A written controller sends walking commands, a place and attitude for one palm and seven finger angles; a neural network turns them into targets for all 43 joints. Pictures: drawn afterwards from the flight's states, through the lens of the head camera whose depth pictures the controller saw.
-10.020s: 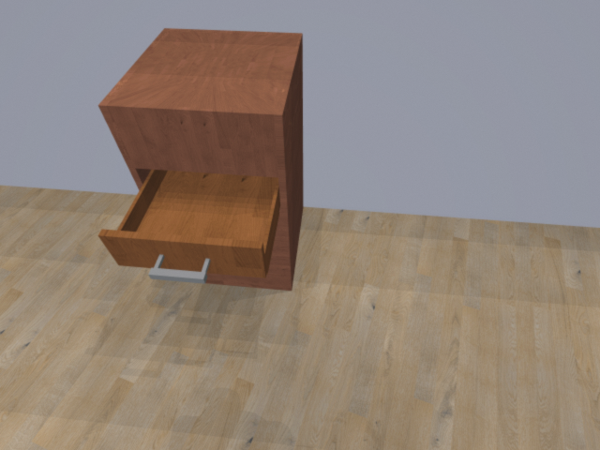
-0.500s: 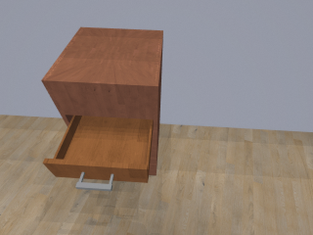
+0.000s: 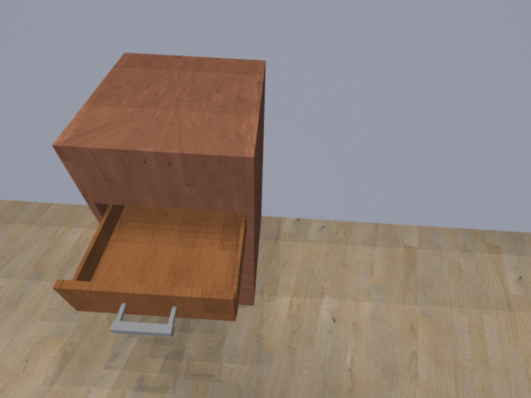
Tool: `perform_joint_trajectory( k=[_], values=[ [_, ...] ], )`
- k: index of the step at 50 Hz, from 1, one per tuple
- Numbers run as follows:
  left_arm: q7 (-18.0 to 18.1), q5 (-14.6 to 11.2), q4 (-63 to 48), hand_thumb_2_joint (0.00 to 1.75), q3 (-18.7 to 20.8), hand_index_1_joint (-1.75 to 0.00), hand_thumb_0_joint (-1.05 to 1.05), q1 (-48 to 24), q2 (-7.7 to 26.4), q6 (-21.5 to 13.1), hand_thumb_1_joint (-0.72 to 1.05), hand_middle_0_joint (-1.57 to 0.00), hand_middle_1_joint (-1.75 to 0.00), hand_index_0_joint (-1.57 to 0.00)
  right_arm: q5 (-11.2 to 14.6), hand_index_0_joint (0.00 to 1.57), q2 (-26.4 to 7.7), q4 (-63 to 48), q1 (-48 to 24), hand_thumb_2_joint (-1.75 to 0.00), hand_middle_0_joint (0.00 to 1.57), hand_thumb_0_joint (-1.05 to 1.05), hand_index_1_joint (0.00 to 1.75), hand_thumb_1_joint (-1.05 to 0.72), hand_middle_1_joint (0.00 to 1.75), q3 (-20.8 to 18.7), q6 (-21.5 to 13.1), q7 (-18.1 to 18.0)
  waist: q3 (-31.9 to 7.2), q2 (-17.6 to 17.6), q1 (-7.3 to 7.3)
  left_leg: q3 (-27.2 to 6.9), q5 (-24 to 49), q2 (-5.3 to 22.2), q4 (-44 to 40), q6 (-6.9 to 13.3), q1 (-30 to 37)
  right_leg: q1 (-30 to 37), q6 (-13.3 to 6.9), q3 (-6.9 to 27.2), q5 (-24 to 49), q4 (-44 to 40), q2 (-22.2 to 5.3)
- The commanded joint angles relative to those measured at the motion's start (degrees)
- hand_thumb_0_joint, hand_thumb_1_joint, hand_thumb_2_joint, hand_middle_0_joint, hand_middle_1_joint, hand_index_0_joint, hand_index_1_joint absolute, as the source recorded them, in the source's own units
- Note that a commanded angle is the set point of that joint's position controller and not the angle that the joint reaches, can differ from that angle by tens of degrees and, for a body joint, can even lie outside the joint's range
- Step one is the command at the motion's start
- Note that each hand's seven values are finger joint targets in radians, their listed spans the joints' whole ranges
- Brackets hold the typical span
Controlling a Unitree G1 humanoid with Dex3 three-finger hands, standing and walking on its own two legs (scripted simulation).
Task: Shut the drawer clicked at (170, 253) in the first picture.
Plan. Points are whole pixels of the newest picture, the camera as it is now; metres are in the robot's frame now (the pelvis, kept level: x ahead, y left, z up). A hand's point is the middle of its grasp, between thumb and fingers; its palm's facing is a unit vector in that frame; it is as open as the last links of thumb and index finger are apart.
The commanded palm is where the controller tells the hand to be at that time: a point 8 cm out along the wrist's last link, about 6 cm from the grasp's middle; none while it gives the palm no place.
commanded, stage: come to a stop and stand still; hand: left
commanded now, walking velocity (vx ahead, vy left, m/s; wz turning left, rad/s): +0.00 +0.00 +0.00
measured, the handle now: (145, 319) +0.31 +0.28 -0.25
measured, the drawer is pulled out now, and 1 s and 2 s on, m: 0.23 0.23 0.23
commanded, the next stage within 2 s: look again from close up in 0.16 s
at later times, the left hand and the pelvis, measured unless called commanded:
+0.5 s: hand out of the picture -0.03 +0.17 -0.18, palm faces +0.01 -0.99 -0.17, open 7.3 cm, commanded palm none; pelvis -0.01 +0.00 +0.00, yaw +0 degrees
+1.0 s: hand out of the picture +0.13 +0.21 -0.06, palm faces +0.24 -0.96 -0.15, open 7.0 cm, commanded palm +0.08 +0.23 -0.08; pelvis -0.04 +0.01 -0.02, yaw +3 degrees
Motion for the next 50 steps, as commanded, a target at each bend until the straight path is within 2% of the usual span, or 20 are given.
perform_joint_trajectory(
  k=[1,8,9,15,17,24,27,29,33,40,41,42,43,44,45,46,47,48,49,50],
  values=[
    [0.38,-0.29,-1.76,0.90,0.95,-0.30,0.00,4.56,5.88,-0.43,0.90,-0.20,-0.30,-0.20,-0.20,0.20,-5.95,-1.01,3.05,-0.90,0.20,0.00,0.30,-0.90,0.30,-0.91,-0.86,-0.17,0.79,0.81,0.42,-1.40,18.65,3.65,-3.04,2.17,0.63,-0.97,-1.64,3.27,22.00,-4.17,-5.28],
    [0.28,-0.30,-1.18,0.90,0.91,-0.30,0.00,5.08,5.76,-0.49,0.90,-0.20,-0.30,-0.20,-0.08,0.20,-5.98,-0.65,3.26,-0.90,0.20,0.00,0.30,-0.90,0.30,-0.91,-0.90,-0.21,0.16,0.37,0.34,-1.51,18.40,3.74,-3.39,2.17,1.33,-0.60,-1.67,3.32,21.73,-4.84,-5.31],
    [0.27,-0.28,-1.05,0.90,0.79,-0.30,0.00,4.83,5.52,-0.34,0.90,-0.20,-0.30,-0.20,-0.08,0.20,-5.79,-0.30,3.16,-0.90,0.20,0.00,0.30,-0.90,0.30,-0.88,-0.83,-0.24,1.60,0.82,0.30,-1.49,18.17,3.83,-3.92,2.19,0.94,-1.29,-1.63,3.15,20.65,-4.93,-4.97],
    [0.26,-0.28,-0.44,0.90,0.62,-0.30,0.00,6.18,4.83,-0.25,0.90,-0.20,-0.30,-0.20,-0.04,0.20,-5.63,0.05,3.46,-0.90,0.20,0.00,0.30,-0.90,0.30,-0.86,-0.76,-0.22,2.48,0.75,0.47,-1.55,15.29,3.81,-4.30,2.30,0.61,-2.40,-1.58,3.54,16.87,-5.93,-4.90],
    [0.25,-0.26,-0.23,0.90,0.59,-0.30,0.00,6.54,4.77,-0.31,0.90,-0.20,-0.30,-0.20,-0.01,0.20,-5.48,0.25,3.88,-0.90,0.20,0.00,0.30,-0.90,0.30,-0.85,-0.84,-0.19,1.60,0.23,0.41,-1.66,15.07,3.76,-4.29,2.38,0.85,-2.00,-1.58,3.44,16.71,-5.97,-5.08],
    [0.24,-0.20,0.33,0.90,0.52,-0.30,0.00,7.07,3.96,-0.07,0.90,-0.20,-0.30,-0.20,0.01,0.20,-4.83,0.67,4.60,-0.90,0.20,0.00,0.30,-0.90,0.30,-0.84,-0.88,-0.25,3.33,1.00,0.51,-2.01,13.68,3.86,-5.11,2.65,-0.46,-2.85,-1.53,3.18,13.35,-6.24,-4.58],
    [0.28,-0.21,0.55,0.90,0.55,-0.30,0.00,7.83,3.73,-0.09,0.90,-0.20,-0.30,-0.20,0.00,0.20,-4.72,0.69,4.83,-0.90,0.20,0.00,0.30,-0.90,0.30,-0.86,-0.99,-0.26,2.48,1.11,0.72,-2.00,13.41,3.82,-4.94,2.70,-0.21,-2.83,-1.55,3.36,12.92,-6.15,-4.73],
    [0.24,-0.19,0.62,0.90,0.47,-0.30,0.00,7.51,3.52,0.02,0.90,-0.20,-0.30,-0.20,0.02,0.20,-4.43,0.86,5.29,-0.90,0.20,0.00,0.30,-0.90,0.30,-0.87,-0.95,-0.27,3.72,1.08,0.60,-2.19,12.57,3.93,-5.49,2.82,-1.03,-3.28,-1.46,3.03,11.74,-6.28,-4.49],
    [0.27,-0.19,0.71,0.90,0.52,-0.30,0.00,8.27,3.24,-0.09,0.90,-0.20,-0.30,-0.20,0.03,0.20,-4.30,0.77,5.62,-0.90,0.20,0.00,0.30,-0.90,0.30,-0.88,-1.10,-0.29,2.72,0.50,0.80,-2.33,13.06,3.72,-4.97,2.92,-0.84,-2.93,-1.50,3.15,12.37,-6.15,-4.84],
    [0.28,-0.20,0.73,0.90,0.41,-0.30,0.00,8.60,2.92,0.02,0.90,-0.20,-0.30,-0.20,0.03,0.20,-4.26,0.90,6.03,-0.90,0.20,0.00,0.30,-0.90,0.30,-0.90,-1.15,-0.33,3.57,1.32,0.88,-2.53,13.64,3.85,-5.23,3.07,-1.08,-3.68,-1.38,2.93,11.82,-5.84,-4.54],
    [2.04,0.50,3.04,0.90,0.93,-0.30,0.00,10.04,5.60,-1.57,0.90,-0.20,-0.30,-0.20,0.30,0.20,-6.02,-3.54,-0.55,-0.90,0.20,0.00,0.30,-0.90,0.30,-1.47,-1.58,0.10,4.49,2.73,2.41,-0.81,16.78,3.60,7.16,0.94,-6.52,-4.44,-0.61,5.97,33.08,-6.39,-8.28],
    [1.38,-12.24,-87.40,0.90,4.95,-0.32,0.00,-30.92,15.79,-13.54,0.90,-0.22,-0.32,-0.22,2.53,0.20,-15.13,-22.91,2.14,-0.90,0.20,0.00,0.30,-0.90,0.30,-2.68,-10.27,-2.44,-25.14,13.16,-4.70,-0.58,22.02,-1.93,-1.23,2.92,9.54,2.86,-1.43,-0.33,28.93,0.56,-2.46],
    [4.43,-6.82,-69.17,0.90,6.16,-0.34,0.00,-6.38,11.09,-10.20,0.90,-0.24,-0.34,-0.24,1.87,0.20,-9.54,-19.24,-3.03,-0.90,0.20,0.00,0.30,-0.90,0.30,-2.09,-15.43,-4.07,-24.43,17.53,1.22,0.08,29.78,0.44,-0.58,3.17,11.28,-0.85,-2.30,-2.23,17.40,4.24,-0.04],
    [6.05,-8.85,-59.69,0.90,-1.02,-0.37,0.00,7.89,-1.49,-2.44,0.90,-0.26,-0.37,-0.26,3.31,0.20,-7.74,-18.81,-2.77,-0.90,0.20,0.00,0.30,-0.90,0.30,-3.05,-17.28,-3.54,-13.85,11.45,-1.79,-1.42,25.37,0.93,-1.22,1.85,2.63,-8.60,-0.80,-6.25,8.46,4.28,0.27],
    [4.40,-10.16,-60.10,0.90,-4.87,-0.39,0.00,5.68,-6.94,-2.44,0.90,-0.28,-0.39,-0.28,3.51,0.20,-9.32,-18.27,-1.31,-0.90,0.20,0.00,0.30,-0.90,0.30,-2.95,-18.03,-3.26,-6.63,6.46,-2.33,-1.77,17.98,-0.08,0.84,1.91,-2.62,-11.05,-0.52,-6.78,9.34,3.96,0.35],
    [3.34,-10.39,-60.83,0.90,-3.87,-0.41,0.00,2.75,-4.90,-5.01,0.90,-0.30,-0.41,-0.30,2.98,0.20,-10.42,-21.37,-2.89,-0.90,0.20,0.00,0.30,-0.90,0.30,-3.63,-18.99,-3.25,-0.27,1.15,-3.74,-3.23,9.90,-0.79,3.19,2.43,-8.21,-15.61,0.04,-7.42,6.92,3.64,0.34],
    [2.03,-9.77,-58.14,0.90,-1.23,-0.43,0.00,2.65,-2.34,-8.21,0.90,-0.32,-0.43,-0.32,1.91,0.20,-12.06,-22.55,-2.26,-0.90,0.20,0.00,0.30,-0.90,0.30,-4.41,-19.48,-3.14,-0.07,-5.11,-4.89,-3.43,4.62,-1.60,6.20,2.79,-12.59,-20.53,0.24,-7.69,3.01,4.86,0.71],
    [0.03,-9.54,-53.24,0.90,-1.73,-0.45,0.00,4.02,-4.60,-11.92,0.90,-0.34,-0.45,-0.34,0.84,0.20,-11.98,-24.31,-2.07,-0.90,0.20,0.00,0.30,-0.90,0.30,-4.70,-19.97,-2.79,-0.38,-10.31,-4.96,-3.80,1.31,-2.05,10.23,2.74,-17.88,-26.17,0.35,-8.30,-0.87,8.33,0.97],
    [-2.52,-9.69,-49.86,0.90,-0.88,-0.47,0.00,8.48,-5.82,-15.99,0.90,-0.36,-0.47,-0.36,0.66,0.20,-11.32,-26.59,-2.97,-0.90,0.20,0.00,0.30,-0.90,0.30,-5.42,-20.67,-2.00,-2.40,-8.72,-2.52,-2.95,0.36,-2.52,13.92,2.07,-21.30,-28.99,-0.27,-7.93,-3.03,12.04,0.95],
    [-5.46,-9.98,-47.99,0.90,0.13,-0.50,0.00,14.21,-6.32,-20.28,0.90,-0.38,-0.50,-0.38,0.11,0.20,-10.74,-28.60,-3.18,-0.90,0.20,0.00,0.30,-0.90,0.30,-5.94,-21.10,-1.13,-7.08,-10.40,0.05,-2.54,0.77,-2.40,17.14,1.41,-24.17,-30.51,-0.79,-7.96,-4.07,16.20,1.07]
  ],
)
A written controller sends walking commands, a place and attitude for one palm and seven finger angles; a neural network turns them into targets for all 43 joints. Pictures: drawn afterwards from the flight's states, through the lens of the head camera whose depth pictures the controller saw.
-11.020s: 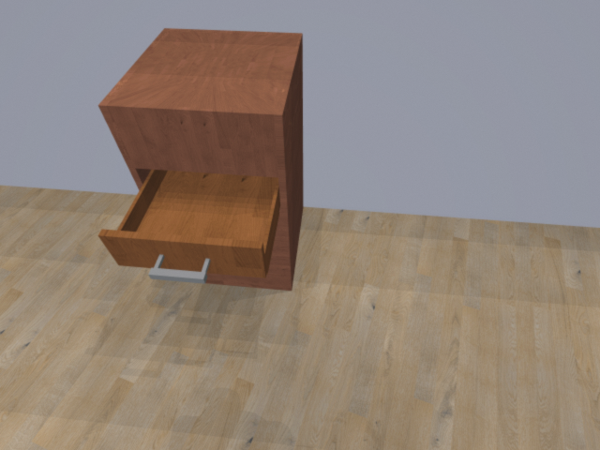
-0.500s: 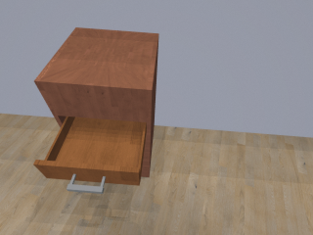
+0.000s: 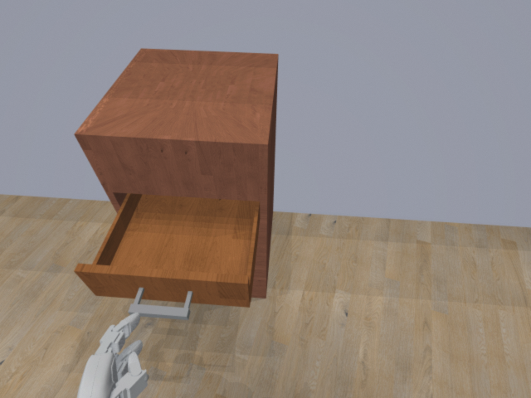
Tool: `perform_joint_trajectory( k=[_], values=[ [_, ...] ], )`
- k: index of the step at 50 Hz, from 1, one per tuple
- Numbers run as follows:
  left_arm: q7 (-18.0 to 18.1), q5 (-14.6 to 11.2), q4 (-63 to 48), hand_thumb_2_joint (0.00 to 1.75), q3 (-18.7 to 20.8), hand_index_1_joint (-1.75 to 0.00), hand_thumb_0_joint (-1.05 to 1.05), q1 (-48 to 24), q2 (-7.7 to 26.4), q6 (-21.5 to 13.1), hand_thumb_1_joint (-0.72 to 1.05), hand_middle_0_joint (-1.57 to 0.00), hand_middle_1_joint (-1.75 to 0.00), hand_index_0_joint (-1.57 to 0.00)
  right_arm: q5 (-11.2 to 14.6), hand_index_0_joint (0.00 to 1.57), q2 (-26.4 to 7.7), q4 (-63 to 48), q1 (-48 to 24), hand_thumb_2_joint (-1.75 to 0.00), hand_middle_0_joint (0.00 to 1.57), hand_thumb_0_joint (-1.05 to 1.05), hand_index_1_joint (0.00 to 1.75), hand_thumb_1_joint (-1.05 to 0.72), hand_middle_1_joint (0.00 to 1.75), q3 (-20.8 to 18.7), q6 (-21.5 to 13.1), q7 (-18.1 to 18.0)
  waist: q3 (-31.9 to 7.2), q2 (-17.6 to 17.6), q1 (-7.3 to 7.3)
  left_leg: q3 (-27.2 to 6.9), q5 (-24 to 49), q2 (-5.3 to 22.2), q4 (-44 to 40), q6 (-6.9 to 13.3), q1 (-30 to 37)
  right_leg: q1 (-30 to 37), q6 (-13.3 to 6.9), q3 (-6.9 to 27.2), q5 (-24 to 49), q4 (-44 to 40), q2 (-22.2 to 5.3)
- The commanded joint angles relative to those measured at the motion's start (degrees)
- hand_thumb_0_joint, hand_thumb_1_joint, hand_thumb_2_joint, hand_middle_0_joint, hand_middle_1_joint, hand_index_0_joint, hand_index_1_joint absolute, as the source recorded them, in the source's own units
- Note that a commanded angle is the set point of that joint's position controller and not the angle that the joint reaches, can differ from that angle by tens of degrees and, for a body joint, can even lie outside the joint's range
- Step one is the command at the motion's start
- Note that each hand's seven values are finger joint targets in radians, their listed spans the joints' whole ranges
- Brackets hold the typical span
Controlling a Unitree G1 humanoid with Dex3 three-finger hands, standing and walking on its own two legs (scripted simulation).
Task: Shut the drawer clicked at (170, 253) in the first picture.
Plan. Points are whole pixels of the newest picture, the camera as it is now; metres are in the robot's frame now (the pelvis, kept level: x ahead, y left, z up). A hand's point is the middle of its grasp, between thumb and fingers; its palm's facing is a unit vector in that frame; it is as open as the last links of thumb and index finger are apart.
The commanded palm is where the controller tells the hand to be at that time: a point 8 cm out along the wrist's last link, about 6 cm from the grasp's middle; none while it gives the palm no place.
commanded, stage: raise the hand and make a fist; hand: left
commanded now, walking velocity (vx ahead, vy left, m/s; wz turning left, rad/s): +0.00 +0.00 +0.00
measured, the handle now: (162, 303) +0.37 +0.24 -0.23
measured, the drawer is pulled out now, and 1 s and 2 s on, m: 0.23 0.23 0.23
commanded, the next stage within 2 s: bring the fist close to the handle in 1.72 s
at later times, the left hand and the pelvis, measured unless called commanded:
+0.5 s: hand (158, 391) +0.16 +0.17 -0.09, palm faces -0.11 -0.99 -0.06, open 4.5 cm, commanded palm +0.15 +0.23 -0.09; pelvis -0.06 -0.02 -0.13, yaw -1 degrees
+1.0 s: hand (149, 392) +0.17 +0.19 -0.12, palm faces -0.09 -1.00 -0.04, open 3.1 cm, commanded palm +0.15 +0.25 -0.11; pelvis -0.06 +0.01 -0.14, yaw -2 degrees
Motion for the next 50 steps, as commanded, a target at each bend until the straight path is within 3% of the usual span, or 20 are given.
perform_joint_trajectory(
  k=[1,3,4,5,7,10,13,14,15,16,19,20,24,26,27,29,31,34,40,50],
  values=[
    [-10.87,-2.18,-2.11,0.90,-1.76,-0.52,0.00,8.19,-6.77,-17.62,0.90,-0.40,-0.52,-0.40,-1.69,0.20,-7.24,-16.68,-8.89,-0.90,0.20,0.00,0.30,-0.90,0.30,-4.29,-6.53,2.06,-4.79,-13.96,4.35,0.46,2.58,-0.08,8.73,-0.34,-13.18,-19.32,-2.45,-5.14,-1.56,9.42,3.63],
    [-17.64,-3.22,-2.71,0.90,2.50,-0.56,0.00,9.45,-2.54,-26.23,0.90,-0.44,-0.56,-0.44,-1.67,0.20,-7.30,-19.91,-10.95,-0.90,0.20,0.00,0.30,-0.90,0.30,-5.21,-6.10,3.64,-8.64,-10.45,5.74,1.44,3.32,-0.92,15.47,-0.69,-20.19,-21.49,-3.14,-3.13,1.85,16.16,3.31],
    [-20.80,-2.50,-1.61,0.90,5.29,-0.58,0.00,8.59,1.07,-30.09,0.90,-0.46,-0.58,-0.46,-1.41,0.20,-7.25,-20.68,-11.08,-0.90,0.20,0.00,0.30,-0.90,0.30,-5.55,-5.68,4.63,-9.14,-4.99,6.21,1.47,3.95,-1.03,18.50,-1.01,-22.49,-23.77,-3.90,-2.21,3.49,19.95,3.09],
    [-22.41,-2.56,-3.58,0.90,7.87,-0.60,0.00,8.05,3.61,-32.22,0.90,-0.48,-0.60,-0.48,-1.44,0.20,-7.40,-22.82,-12.05,-0.90,0.20,0.00,0.30,-0.90,0.30,-5.99,-5.12,5.11,-11.90,-2.06,6.82,2.02,4.22,-1.11,20.84,-0.74,-23.88,-25.14,-4.10,-1.68,4.05,22.73,2.96],
    [-23.20,-3.99,-7.39,0.90,9.58,-0.65,0.00,6.35,5.22,-29.73,0.90,-0.52,-0.65,-0.52,-0.67,0.20,-7.83,-27.91,-14.65,-0.90,0.20,0.00,0.30,-0.90,0.30,-5.93,-2.98,4.81,-12.85,-2.72,7.62,3.38,-2.73,-2.00,22.47,0.11,-28.55,-26.10,-3.60,0.31,-3.05,23.30,2.78],
    [-20.75,-6.12,-21.17,0.90,10.11,-0.71,0.00,-2.99,7.80,-24.93,0.90,-0.58,-0.71,-0.58,0.14,0.20,-7.59,-32.53,-14.91,-0.90,0.20,0.00,0.30,-0.90,0.30,-5.06,-0.42,3.19,-15.07,1.90,6.45,2.29,-9.44,-1.69,24.24,0.81,-30.77,-29.08,-3.34,3.30,-11.90,22.54,3.17],
    [-17.97,-5.64,-32.02,0.90,10.26,-0.78,0.00,-6.74,8.02,-25.46,0.90,-0.64,-0.78,-0.64,-0.40,0.20,-6.41,-31.51,-10.86,-0.90,0.20,0.00,0.30,-0.90,0.30,-4.47,0.48,1.53,-20.99,4.17,3.75,1.04,-3.55,-0.20,28.63,1.78,-28.77,-30.23,-3.28,2.86,-5.41,24.95,4.04],
    [-18.41,-5.62,-34.38,0.90,9.27,-0.80,0.00,-10.44,8.56,-25.98,0.90,-0.66,-0.80,-0.66,-0.67,0.20,-6.62,-30.76,-10.01,-0.90,0.20,0.00,0.30,-0.90,0.30,-4.02,0.52,1.02,-20.57,3.59,1.92,0.20,-2.93,0.25,30.33,1.99,-29.18,-32.95,-3.22,2.26,-4.37,26.37,4.69],
    [-19.14,-5.54,-35.27,0.90,9.24,-0.82,0.00,-10.94,8.73,-26.59,0.90,-0.68,-0.82,-0.68,-1.04,0.20,-6.54,-29.88,-9.97,-0.90,0.20,0.00,0.30,-0.90,0.30,-3.99,0.28,0.64,-21.63,4.87,1.51,0.08,-1.73,0.34,32.01,2.13,-29.44,-33.97,-3.17,2.55,-3.37,26.63,4.53],
    [-20.44,-5.68,-32.87,0.90,7.99,-0.84,0.00,-9.31,7.52,-26.49,0.90,-0.70,-0.84,-0.70,-1.13,0.20,-6.39,-28.74,-9.75,-0.90,0.20,0.00,0.30,-0.90,0.30,-3.71,-0.07,0.52,-20.07,5.07,0.59,-0.15,-1.83,0.48,32.86,2.15,-30.33,-35.33,-3.03,2.33,-3.63,26.38,4.60],
    [-25.34,-7.22,-27.23,0.90,6.98,-0.91,0.00,-10.59,7.37,-24.28,0.90,-0.76,-0.91,-0.76,-0.78,0.20,-7.45,-26.20,-9.96,-0.90,0.20,0.00,0.30,-0.90,0.30,-2.97,-1.36,-0.14,-18.19,3.51,-1.08,-1.08,-4.68,0.68,35.20,2.30,-34.14,-38.07,-2.84,2.50,-7.88,26.14,4.95],
    [-26.68,-7.66,-25.95,0.90,7.01,-0.93,0.00,-11.31,7.72,-22.89,0.90,-0.78,-0.93,-0.78,-0.47,0.20,-7.88,-25.65,-10.18,-0.90,0.20,0.00,0.30,-0.90,0.30,-2.82,-1.75,-0.24,-18.47,2.91,-1.14,-1.35,-6.41,0.61,35.21,2.27,-35.00,-38.48,-2.62,2.48,-10.01,25.73,4.74],
    [-28.55,-9.96,-19.52,0.90,14.29,-1.01,0.00,-7.24,11.78,-15.29,0.90,-0.86,-1.01,-0.86,0.38,0.20,-7.95,-25.17,-11.84,-0.90,0.20,0.00,0.30,-0.90,0.30,-2.98,-1.54,-0.95,-21.66,-0.47,2.22,-1.48,-6.62,0.36,34.34,2.18,-37.48,-34.41,-2.48,3.09,-12.67,25.04,4.44],
    [-27.51,-10.80,-22.88,0.90,17.82,-1.06,0.00,-6.55,13.47,-14.11,0.90,-0.90,-1.06,-0.90,0.48,0.20,-7.27,-25.91,-12.40,-0.90,0.20,0.00,0.30,-0.90,0.30,-3.30,-1.29,-0.89,-26.20,-0.41,4.17,-1.15,-4.59,0.24,33.89,2.09,-37.14,-31.11,-2.31,3.65,-11.76,25.39,3.72],
    [-26.68,-10.89,-23.75,0.90,16.90,-1.08,0.00,-5.76,11.90,-14.07,0.90,-0.92,-1.08,-0.92,0.44,0.20,-6.69,-26.11,-12.64,-0.90,0.20,0.00,0.30,-0.90,0.30,-3.20,-1.26,-0.72,-26.05,0.47,4.31,-1.17,-3.75,0.25,33.40,2.06,-36.39,-31.49,-2.29,3.16,-10.82,25.72,3.75],
    [-24.77,-10.86,-22.59,0.90,18.17,-1.12,0.00,-4.10,12.05,-14.54,0.90,-0.96,-1.12,-0.96,0.25,0.20,-6.02,-25.49,-13.39,-0.90,0.20,0.00,0.30,-0.90,0.30,-3.45,-0.88,-0.45,-24.95,-0.60,4.93,-1.30,-2.99,0.37,33.16,1.89,-36.84,-32.20,-2.47,2.25,-10.24,26.68,4.05],
    [-23.57,-10.39,-23.35,0.90,18.49,-1.17,0.00,-3.27,12.08,-16.30,0.90,-1.00,-1.17,-1.00,0.14,0.20,-5.76,-25.06,-12.85,-0.90,0.20,0.00,0.30,-0.90,0.30,-3.80,-0.69,-0.16,-25.05,-0.47,4.73,-1.12,-2.95,0.43,32.98,1.78,-37.14,-32.87,-2.37,2.23,-10.24,27.05,3.87],
    [-23.13,-9.33,-21.81,0.90,15.18,-1.23,0.00,-4.45,10.20,-18.84,0.90,-1.06,-1.23,-1.06,0.12,0.20,-6.60,-24.79,-12.63,-0.90,0.20,0.00,0.30,-0.90,0.30,-3.74,-0.71,0.06,-20.75,0.47,3.14,-1.58,-6.74,0.31,32.29,1.75,-37.54,-38.55,-2.68,0.40,-12.90,28.62,4.26],
    [-23.51,-9.26,-24.12,0.90,13.53,-1.36,0.00,-3.52,10.21,-21.97,0.90,-1.18,-1.36,-1.18,0.00,0.20,-8.29,-25.75,-11.35,-0.90,0.20,0.00,0.30,-0.90,0.30,-3.89,-0.85,0.31,-22.67,2.98,2.79,-2.43,-8.44,0.03,31.46,1.67,-35.58,-42.38,-3.00,-1.67,-11.31,31.81,4.18],
    [-20.82,-6.71,-29.22,0.90,10.69,-1.58,0.00,-1.90,9.30,-21.21,0.90,-1.38,-1.58,-1.38,-0.66,0.20,-8.64,-28.00,-11.60,-0.90,0.20,0.00,0.30,-0.90,0.30,-3.56,1.69,1.35,-23.57,6.43,2.46,-4.73,-8.87,0.45,31.26,0.80,-33.16,-47.23,-3.23,-3.42,-9.26,35.66,4.27]
  ],
)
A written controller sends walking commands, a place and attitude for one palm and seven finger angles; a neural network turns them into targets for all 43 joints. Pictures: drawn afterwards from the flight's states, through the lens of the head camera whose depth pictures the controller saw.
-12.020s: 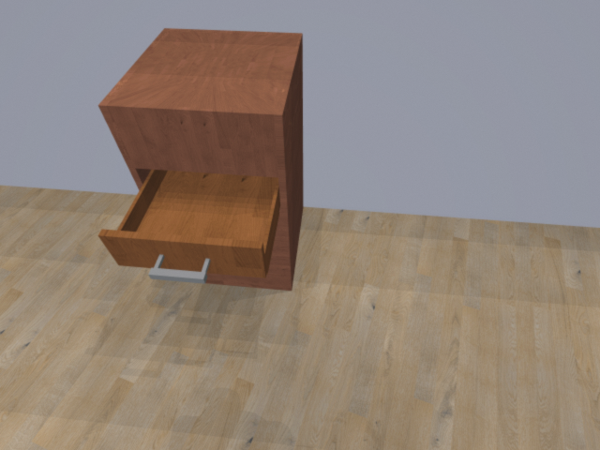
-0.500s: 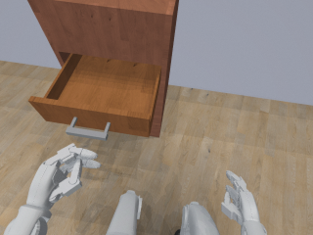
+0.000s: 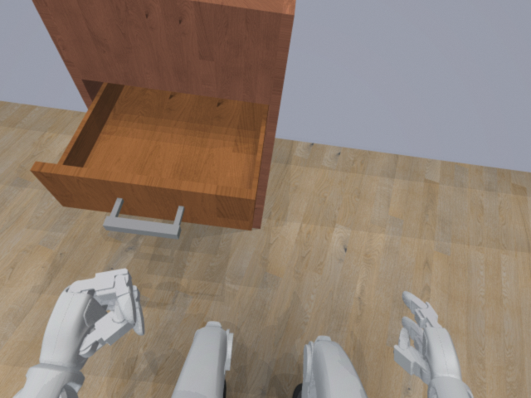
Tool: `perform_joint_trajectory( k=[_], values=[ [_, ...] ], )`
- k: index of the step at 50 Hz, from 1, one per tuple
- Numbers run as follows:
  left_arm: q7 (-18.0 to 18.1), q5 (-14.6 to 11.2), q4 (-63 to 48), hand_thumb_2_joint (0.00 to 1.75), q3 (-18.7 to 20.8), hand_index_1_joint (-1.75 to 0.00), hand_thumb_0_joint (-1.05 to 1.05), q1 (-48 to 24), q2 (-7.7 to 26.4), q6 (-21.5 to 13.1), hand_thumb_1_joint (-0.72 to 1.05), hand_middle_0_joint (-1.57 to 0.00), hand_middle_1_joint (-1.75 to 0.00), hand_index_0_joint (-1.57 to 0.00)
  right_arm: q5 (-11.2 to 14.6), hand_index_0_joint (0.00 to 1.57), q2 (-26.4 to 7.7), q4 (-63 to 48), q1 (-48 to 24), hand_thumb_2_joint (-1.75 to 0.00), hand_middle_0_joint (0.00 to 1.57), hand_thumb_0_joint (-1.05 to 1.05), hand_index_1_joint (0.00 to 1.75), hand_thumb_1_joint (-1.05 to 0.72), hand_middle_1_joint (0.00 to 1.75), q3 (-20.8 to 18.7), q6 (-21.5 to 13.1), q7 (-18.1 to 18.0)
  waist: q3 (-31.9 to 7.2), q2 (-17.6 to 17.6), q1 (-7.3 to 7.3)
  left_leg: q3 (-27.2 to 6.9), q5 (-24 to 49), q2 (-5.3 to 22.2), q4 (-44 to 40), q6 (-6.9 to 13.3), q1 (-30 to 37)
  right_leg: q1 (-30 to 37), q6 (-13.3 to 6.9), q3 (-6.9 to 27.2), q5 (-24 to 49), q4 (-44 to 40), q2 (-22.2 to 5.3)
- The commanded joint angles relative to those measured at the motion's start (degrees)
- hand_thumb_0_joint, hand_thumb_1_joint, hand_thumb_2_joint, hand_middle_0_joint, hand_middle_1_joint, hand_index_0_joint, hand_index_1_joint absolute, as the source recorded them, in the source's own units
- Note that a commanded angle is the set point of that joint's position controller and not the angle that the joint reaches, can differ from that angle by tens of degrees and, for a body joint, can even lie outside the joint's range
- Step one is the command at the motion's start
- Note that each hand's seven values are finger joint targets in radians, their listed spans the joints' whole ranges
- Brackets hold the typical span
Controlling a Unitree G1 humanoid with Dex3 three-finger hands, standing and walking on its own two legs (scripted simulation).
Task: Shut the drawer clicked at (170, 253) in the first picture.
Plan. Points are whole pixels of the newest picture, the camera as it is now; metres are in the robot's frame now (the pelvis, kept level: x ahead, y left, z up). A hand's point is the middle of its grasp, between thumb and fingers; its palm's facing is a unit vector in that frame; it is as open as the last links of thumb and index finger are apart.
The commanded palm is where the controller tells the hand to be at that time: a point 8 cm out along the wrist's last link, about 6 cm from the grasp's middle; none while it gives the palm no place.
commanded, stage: raise the hand and make a fist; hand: left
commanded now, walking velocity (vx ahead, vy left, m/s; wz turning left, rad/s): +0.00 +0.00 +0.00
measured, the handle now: (146, 217) +0.41 +0.25 -0.09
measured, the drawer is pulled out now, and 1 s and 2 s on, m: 0.23 0.23 0.23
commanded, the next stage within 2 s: bring the fist close to the handle in 0.72 s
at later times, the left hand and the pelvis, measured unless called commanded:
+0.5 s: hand (123, 315) +0.22 +0.21 +0.01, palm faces -0.06 -1.00 -0.07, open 3.3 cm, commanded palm +0.21 +0.26 +0.02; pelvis +0.00 -0.01 -0.02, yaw -1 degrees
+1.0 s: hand (126, 313) +0.23 +0.21 +0.00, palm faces -0.04 -1.00 -0.07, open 3.3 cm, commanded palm +0.22 +0.26 +0.00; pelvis +0.00 -0.01 -0.03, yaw -1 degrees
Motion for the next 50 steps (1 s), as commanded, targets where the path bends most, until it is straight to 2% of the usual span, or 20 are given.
perform_joint_trajectory(
  k=[1,4,7,8,12,13,16,19,29,31,33,36,38,40,41,42,43,46,48,50],
  values=[
    [0.77,-0.39,-12.98,0.90,3.17,-1.60,0.00,0.70,5.79,-2.64,0.90,-1.40,-1.60,-1.40,-0.14,0.20,-8.29,-9.37,-1.82,-0.90,0.20,0.00,0.30,-0.90,0.30,-2.75,-1.69,0.04,-14.42,7.37,0.89,-2.06,5.54,-0.93,-16.57,0.43,18.83,2.48,-3.39,-2.79,4.32,-8.89,2.66],
    [0.66,-0.39,-12.37,0.90,3.64,-1.60,0.00,-0.46,6.27,-1.56,0.90,-1.40,-1.60,-1.40,-0.25,0.20,-8.23,-9.80,-1.88,-0.90,0.20,0.00,0.30,-0.90,0.30,-2.42,-0.55,-0.04,-14.16,6.49,0.59,-2.39,5.27,-1.02,-15.70,0.50,17.46,1.86,-3.43,-2.80,4.32,-8.24,2.94],
    [-0.01,-0.68,-13.03,0.90,4.29,-1.60,0.00,-1.13,6.68,-1.35,0.90,-1.40,-1.60,-1.40,-0.21,0.20,-8.35,-10.14,-2.04,-0.90,0.20,0.00,0.30,-0.90,0.30,-2.25,-0.15,-0.07,-14.98,7.15,0.71,-1.99,5.37,-1.14,-14.71,0.48,17.27,1.65,-3.43,-2.65,4.28,-8.23,2.92],
    [-0.30,-1.19,-13.35,0.90,4.27,-1.60,0.00,-1.62,6.57,-1.23,0.90,-1.40,-1.60,-1.40,-0.23,0.20,-8.35,-10.32,-1.93,-0.90,0.20,0.00,0.30,-0.90,0.30,-2.12,-0.11,-0.07,-15.86,6.33,0.36,-1.72,5.79,-1.30,-13.96,0.69,16.69,2.06,-3.32,-2.48,4.52,-8.34,2.86],
    [-2.22,-2.39,-11.92,0.90,7.47,-1.60,0.00,-2.07,8.89,-1.25,0.90,-1.40,-1.60,-1.40,-0.06,0.20,-8.46,-9.62,-2.02,-0.90,0.20,0.00,0.30,-0.90,0.30,-2.15,0.04,-0.31,-16.89,6.15,0.89,-1.05,8.12,-1.33,-11.93,0.77,15.35,2.51,-3.51,-2.05,5.21,-7.95,3.18],
    [-2.76,-2.56,-11.90,0.90,6.67,-1.60,0.00,-1.81,7.95,-1.30,0.90,-1.40,-1.60,-1.40,0.03,0.20,-8.37,-9.61,-2.23,-0.90,0.20,0.00,0.30,-0.90,0.30,-2.15,-0.11,-0.30,-16.70,6.23,0.73,-0.90,8.97,-1.34,-11.55,0.80,15.42,2.22,-3.49,-2.05,5.69,-7.78,3.18],
    [-4.01,-3.96,-10.89,0.90,9.01,-1.60,0.00,-0.69,9.13,-1.11,0.90,-1.40,-1.60,-1.40,0.17,0.20,-8.34,-9.15,-2.42,-0.90,0.20,0.00,0.30,-0.90,0.30,-2.45,-0.19,-0.22,-18.26,5.59,1.31,-0.57,10.57,-1.37,-10.45,0.86,14.42,3.35,-3.51,-1.76,6.40,-7.37,3.20],
    [-4.68,-4.99,-11.90,0.90,9.04,-1.60,0.00,0.15,8.91,-1.10,0.90,-1.40,-1.60,-1.40,0.43,0.20,-8.24,-9.06,-2.96,-0.90,0.20,0.00,0.30,-0.90,0.30,-2.65,-0.53,-0.27,-18.72,5.18,1.39,-0.42,10.97,-1.36,-9.77,1.11,13.91,3.55,-3.47,-1.39,6.35,-7.36,3.39],
    [-3.98,-5.36,-11.61,0.90,10.69,-1.60,0.00,-1.04,10.34,-1.54,0.90,-1.40,-1.60,-1.40,0.77,0.20,-8.36,-7.97,-2.42,-0.90,0.20,0.00,0.30,-0.90,0.30,-2.96,-1.05,-0.86,-17.65,5.12,1.06,0.31,8.73,-1.44,-9.14,1.44,11.11,3.59,-3.34,-0.34,3.92,-8.17,3.26],
    [-3.94,-5.48,-10.30,0.90,12.37,-1.60,0.00,-0.36,11.26,-1.40,0.90,-1.40,-1.60,-1.40,0.97,0.20,-8.47,-7.79,-2.14,-0.90,0.20,0.00,0.30,-0.90,0.30,-3.20,-0.88,-0.97,-18.21,3.75,1.19,0.60,9.03,-1.43,-8.94,1.47,10.74,4.51,-3.23,-0.07,3.94,-8.59,3.24],
    [-4.21,-5.65,-10.67,0.90,11.21,-1.60,0.00,-0.62,10.27,-1.48,0.90,-1.40,-1.60,-1.40,1.00,0.20,-8.32,-7.85,-2.37,-0.90,0.20,0.00,0.30,-0.90,0.30,-3.10,-1.06,-0.91,-18.01,4.87,1.14,0.77,9.02,-1.45,-8.99,1.44,10.89,4.55,-3.17,0.23,3.96,-8.88,3.08],
    [-4.66,-5.79,-8.81,0.90,12.17,-1.60,0.00,-0.04,10.66,-1.10,0.90,-1.40,-1.60,-1.40,1.12,0.20,-8.26,-7.62,-2.33,-0.90,0.20,0.00,0.30,-0.90,0.30,-3.21,-0.88,-0.98,-17.76,3.35,0.98,0.78,8.97,-1.39,-8.91,1.53,10.33,4.99,-3.07,0.25,3.80,-9.09,3.22],
    [-4.97,-6.05,-9.05,0.90,12.50,-1.60,0.00,-0.18,10.85,-1.24,0.90,-1.40,-1.60,-1.40,1.14,0.20,-8.19,-7.56,-2.42,-0.90,0.20,0.00,0.30,-0.90,0.30,-3.27,-1.08,-1.04,-17.72,3.63,1.17,0.88,9.56,-1.33,-8.74,1.49,10.49,5.38,-3.03,0.52,4.22,-9.29,3.19],
    [-5.44,-6.32,-10.03,0.90,12.24,-1.60,0.00,0.72,10.64,-1.53,0.90,-1.40,-1.60,-1.40,1.11,0.20,-8.10,-7.59,-2.46,-0.90,0.20,0.00,0.30,-0.90,0.30,-3.24,-1.31,-0.93,-19.16,5.59,1.65,0.79,11.20,-1.37,-8.89,1.46,12.06,5.35,-3.19,0.20,5.96,-8.59,3.19],
    [-5.50,-6.24,-9.56,0.90,12.16,-1.60,0.00,1.49,10.48,-1.38,0.90,-1.40,-1.60,-1.40,1.12,0.20,-8.00,-7.66,-2.59,-0.90,0.20,0.00,0.30,-0.90,0.30,-3.26,-1.22,-0.80,-18.64,4.80,1.59,0.71,10.84,-1.34,-9.33,1.37,12.07,5.47,-3.18,-0.11,5.62,-8.66,3.23],
    [-5.56,-6.13,-8.88,0.90,11.03,-1.60,0.00,0.22,9.54,-1.57,0.90,-1.40,-1.60,-1.40,1.04,0.20,-8.15,-7.51,-2.74,-0.90,0.20,0.00,0.30,-0.90,0.30,-3.14,-1.37,-0.81,-17.35,4.57,0.93,0.59,10.33,-1.39,-8.79,1.44,11.62,4.01,-3.10,-0.23,5.42,-8.36,3.29],
    [-5.49,-6.02,-7.06,0.90,10.65,-1.60,0.00,-1.08,9.04,-1.63,0.90,-1.40,-1.60,-1.40,0.98,0.20,-8.21,-7.07,-2.61,-0.90,0.20,0.00,0.30,-0.90,0.30,-3.15,-1.32,-0.83,-16.04,2.81,0.16,0.57,9.12,-1.45,-8.10,1.53,9.91,3.04,-2.96,-0.15,4.29,-8.35,3.34],
    [-5.90,-5.56,-4.42,0.90,9.96,-1.60,0.00,-4.47,9.03,-3.05,0.90,-1.40,-1.60,-1.40,0.74,0.20,-8.84,-6.79,-2.36,-0.90,0.20,0.00,0.30,-0.90,0.30,-2.96,-1.65,-0.82,-14.20,3.19,-0.22,0.39,6.01,-1.57,-7.00,1.45,7.72,-0.31,-3.11,-0.21,1.96,-6.97,3.36],
    [-6.13,-5.43,-4.63,0.90,10.40,-1.60,0.00,-7.59,10.31,-4.04,0.90,-1.40,-1.60,-1.40,0.64,0.20,-9.36,-6.92,-1.96,-0.90,0.20,0.00,0.30,-0.90,0.30,-2.75,-1.94,-0.99,-15.67,2.67,-0.27,0.39,5.90,-1.60,-5.98,1.63,6.94,-0.42,-3.26,0.16,1.81,-6.16,3.32],
    [-6.56,-5.34,-5.19,0.90,10.66,-1.60,0.00,-8.87,11.14,-4.50,0.90,-1.40,-1.60,-1.40,0.41,0.20,-9.75,-7.03,-1.66,-0.90,0.20,0.00,0.30,-0.90,0.30,-2.57,-2.05,-0.95,-17.61,4.81,0.21,0.41,6.88,-1.54,-5.56,1.61,8.01,-1.26,-3.47,-0.03,2.99,-5.00,3.33]
  ],
)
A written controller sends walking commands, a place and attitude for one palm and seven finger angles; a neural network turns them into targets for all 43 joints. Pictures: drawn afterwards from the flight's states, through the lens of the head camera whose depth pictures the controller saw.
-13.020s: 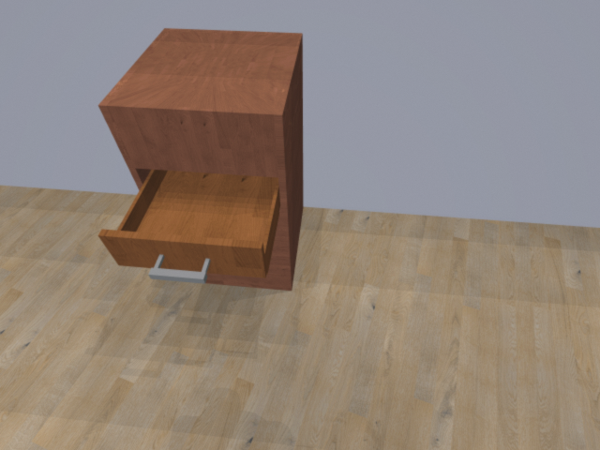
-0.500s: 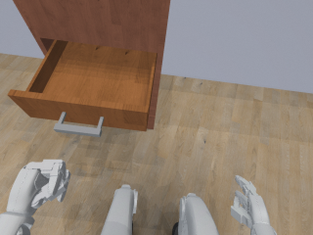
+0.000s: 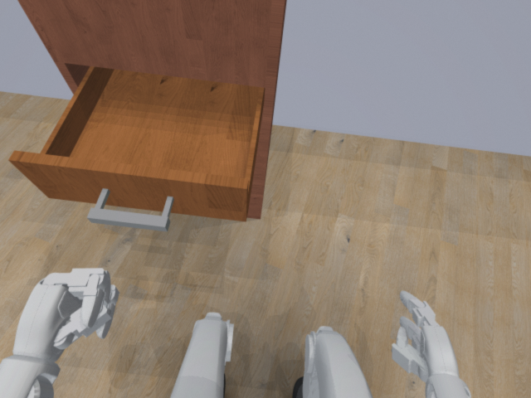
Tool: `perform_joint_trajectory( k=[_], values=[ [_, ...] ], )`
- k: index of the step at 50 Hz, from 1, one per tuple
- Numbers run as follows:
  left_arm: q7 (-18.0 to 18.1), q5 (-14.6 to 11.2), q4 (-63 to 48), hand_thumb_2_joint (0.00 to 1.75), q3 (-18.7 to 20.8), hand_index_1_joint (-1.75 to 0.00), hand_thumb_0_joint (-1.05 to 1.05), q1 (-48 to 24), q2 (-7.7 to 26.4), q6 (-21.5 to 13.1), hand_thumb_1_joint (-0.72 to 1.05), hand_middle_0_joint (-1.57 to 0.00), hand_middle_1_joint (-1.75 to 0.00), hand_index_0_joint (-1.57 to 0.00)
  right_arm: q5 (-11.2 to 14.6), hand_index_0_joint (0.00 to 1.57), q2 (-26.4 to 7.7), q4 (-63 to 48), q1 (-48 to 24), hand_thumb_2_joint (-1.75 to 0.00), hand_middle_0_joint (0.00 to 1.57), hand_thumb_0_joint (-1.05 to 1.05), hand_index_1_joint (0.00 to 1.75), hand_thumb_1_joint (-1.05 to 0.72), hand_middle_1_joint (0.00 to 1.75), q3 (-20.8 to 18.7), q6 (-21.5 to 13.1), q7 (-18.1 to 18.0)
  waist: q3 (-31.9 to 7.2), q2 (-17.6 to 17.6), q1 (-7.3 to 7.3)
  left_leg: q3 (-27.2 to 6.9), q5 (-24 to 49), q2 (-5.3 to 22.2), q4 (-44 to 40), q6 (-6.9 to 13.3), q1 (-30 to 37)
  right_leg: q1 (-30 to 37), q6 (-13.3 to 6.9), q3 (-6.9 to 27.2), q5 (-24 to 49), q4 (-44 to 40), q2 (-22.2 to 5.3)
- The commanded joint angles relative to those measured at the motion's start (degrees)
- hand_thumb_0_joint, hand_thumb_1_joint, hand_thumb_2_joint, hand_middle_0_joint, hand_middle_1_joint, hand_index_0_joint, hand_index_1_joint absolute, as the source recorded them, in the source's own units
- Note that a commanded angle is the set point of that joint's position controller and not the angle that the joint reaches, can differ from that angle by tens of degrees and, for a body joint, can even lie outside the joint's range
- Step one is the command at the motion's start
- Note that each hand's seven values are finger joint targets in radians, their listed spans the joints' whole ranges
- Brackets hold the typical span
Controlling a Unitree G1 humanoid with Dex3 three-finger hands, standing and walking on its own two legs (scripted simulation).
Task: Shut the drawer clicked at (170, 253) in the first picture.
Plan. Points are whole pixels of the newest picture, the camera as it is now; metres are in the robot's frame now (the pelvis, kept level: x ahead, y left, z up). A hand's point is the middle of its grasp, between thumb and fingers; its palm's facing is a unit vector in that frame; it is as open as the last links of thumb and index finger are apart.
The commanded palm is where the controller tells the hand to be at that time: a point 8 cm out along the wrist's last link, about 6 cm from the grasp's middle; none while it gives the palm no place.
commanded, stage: bring the fist close to the handle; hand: left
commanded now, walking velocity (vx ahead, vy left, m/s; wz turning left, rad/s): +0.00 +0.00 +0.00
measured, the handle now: (133, 209) +0.41 +0.27 -0.06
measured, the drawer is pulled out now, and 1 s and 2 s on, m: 0.23 0.23 0.21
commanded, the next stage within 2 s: push the drawer shut in 1.22 s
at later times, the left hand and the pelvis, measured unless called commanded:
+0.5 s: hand (128, 279) +0.28 +0.23 -0.03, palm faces -0.07 -1.00 -0.06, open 3.3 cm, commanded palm +0.27 +0.27 -0.03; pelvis -0.01 +0.01 -0.04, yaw -2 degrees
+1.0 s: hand (145, 270) +0.30 +0.22 -0.06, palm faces -0.07 -0.99 -0.09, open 3.3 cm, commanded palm +0.29 +0.27 -0.06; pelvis -0.02 +0.00 -0.07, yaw -2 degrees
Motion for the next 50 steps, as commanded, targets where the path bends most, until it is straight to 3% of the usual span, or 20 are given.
perform_joint_trajectory(
  k=[1,4,7,11,19,26,30,38,41,45,46,48,50],
  values=[
    [-0.49,-1.41,-10.46,0.90,4.30,-1.60,0.00,-5.14,8.56,-4.30,0.90,-1.40,-1.60,-1.40,-0.36,0.20,-9.58,-7.80,-0.77,-0.90,0.20,0.00,0.30,-0.90,0.30,-3.43,-3.34,-0.57,-16.66,4.48,-0.48,1.95,9.12,-2.21,-10.91,3.10,15.08,5.86,-2.18,1.01,5.69,-11.02,2.39],
    [-0.30,-1.44,-9.65,0.90,5.90,-1.60,0.00,-6.87,10.07,-3.53,0.90,-1.40,-1.60,-1.40,-0.37,0.20,-9.76,-7.75,-0.76,-0.90,0.20,0.00,0.30,-0.90,0.30,-3.29,-3.00,-0.57,-17.58,4.06,-0.16,1.78,9.78,-2.14,-10.14,3.17,14.00,5.50,-2.27,0.84,6.21,-9.85,2.60],
    [0.05,-1.47,-10.30,0.90,6.11,-1.60,0.00,-7.19,9.99,-2.53,0.90,-1.40,-1.60,-1.40,-0.42,0.20,-10.06,-7.92,-0.88,-0.90,0.20,0.00,0.30,-0.90,0.30,-3.25,-2.58,-0.15,-19.83,5.82,0.25,1.72,10.94,-2.04,-9.85,3.00,15.17,4.77,-2.27,0.49,7.47,-8.95,2.38],
    [0.69,-1.15,-8.89,0.90,5.47,-1.60,0.00,-9.00,9.45,-1.14,0.90,-1.40,-1.60,-1.40,-0.41,0.20,-10.46,-7.96,-0.91,-0.90,0.20,0.00,0.30,-0.90,0.30,-3.13,-1.88,0.07,-20.05,5.10,-0.24,1.49,10.32,-1.87,-8.93,3.04,13.94,2.68,-2.16,0.19,7.26,-7.69,2.46],
    [1.91,-0.55,-6.89,0.90,5.77,-1.60,0.00,-14.63,10.63,-1.44,0.90,-1.40,-1.60,-1.40,-0.64,0.20,-11.47,-7.67,0.17,-0.90,0.20,0.00,0.30,-0.90,0.30,-2.66,-1.19,0.09,-21.33,4.90,-0.87,0.65,8.25,-1.56,-7.10,2.91,11.88,-1.64,-2.30,-0.43,6.18,-4.65,2.61],
    [2.50,-0.21,-6.76,0.90,5.80,-1.60,0.00,-14.84,10.79,-1.82,0.90,-1.40,-1.60,-1.40,-0.82,0.20,-11.96,-7.78,0.31,-0.90,0.20,0.00,0.30,-0.90,0.30,-2.76,-0.35,0.66,-23.80,7.13,-0.02,0.31,10.31,-1.32,-6.08,2.30,13.05,-4.19,-2.55,-0.76,7.63,-2.08,2.30],
    [3.68,0.45,-6.94,0.90,4.31,-1.60,0.00,-17.39,10.02,-1.97,0.90,-1.40,-1.60,-1.40,-1.01,0.20,-12.18,-7.81,0.46,-0.90,0.20,0.00,0.30,-0.90,0.30,-2.63,0.28,1.01,-23.44,6.84,-0.88,0.04,8.81,-1.32,-5.15,2.42,11.66,-6.20,-2.50,-0.89,6.89,-1.12,2.20],
    [4.26,1.13,-3.31,0.90,5.69,-1.60,0.00,-23.10,11.59,-3.32,0.90,-1.40,-1.60,-1.40,-1.17,0.20,-12.27,-7.06,0.49,-0.90,0.20,0.00,0.30,-0.90,0.30,-2.40,1.65,0.93,-24.57,4.31,-1.43,1.29,8.33,-1.49,-1.20,2.87,7.04,-6.16,-2.49,0.00,6.58,-0.01,2.44],
    [3.51,1.20,-2.05,0.90,6.03,-1.60,0.00,-24.47,12.15,-3.46,0.90,-1.40,-1.60,-1.40,-1.24,0.20,-12.41,-7.02,0.33,-0.90,0.20,0.00,0.30,-0.90,0.30,-2.33,2.07,0.89,-25.49,5.77,-0.99,1.48,8.84,-1.41,-0.17,2.72,6.86,-6.98,-2.57,0.11,6.86,0.92,2.50],
    [2.66,0.51,-4.09,0.90,7.34,-1.60,0.00,-22.21,13.33,-2.54,0.90,-1.40,-1.60,-1.40,-0.90,0.20,-12.29,-8.06,0.40,-0.90,0.20,0.00,0.30,-0.90,0.30,-2.32,2.81,0.91,-28.27,5.80,0.21,1.80,10.57,-1.38,-0.26,2.89,7.40,-3.98,-2.55,0.58,7.83,0.46,2.71],
    [2.65,0.29,-4.87,0.90,7.16,-1.60,0.00,-22.38,13.29,-2.18,0.90,-1.40,-1.60,-1.40,-0.87,0.20,-12.18,-8.10,0.17,-0.90,0.20,0.00,0.30,-0.90,0.30,-2.33,3.00,0.99,-27.78,6.22,0.04,1.84,10.27,-1.32,-0.38,2.87,7.46,-4.27,-2.45,0.64,7.76,0.23,2.64],
    [2.80,-0.15,-4.46,0.90,8.39,-1.60,0.00,-21.91,14.02,-1.41,0.90,-1.40,-1.60,-1.40,-0.68,0.20,-11.92,-8.05,0.24,-0.90,0.20,0.00,0.30,-0.90,0.30,-2.26,3.35,0.91,-26.68,3.79,-0.18,2.10,9.34,-1.30,0.11,3.19,4.87,-2.48,-2.21,1.27,6.85,-0.54,2.83],
    [2.91,-0.17,-5.24,0.90,7.29,-1.60,0.00,-22.29,13.01,-1.34,0.90,-1.40,-1.60,-1.40,-0.66,0.20,-11.93,-8.05,0.05,-0.90,0.20,0.00,0.30,-0.90,0.30,-2.22,3.32,0.82,-26.74,5.37,-0.45,2.03,9.35,-1.33,0.17,3.13,5.58,-3.82,-2.24,0.95,7.07,-0.13,2.85]
  ],
)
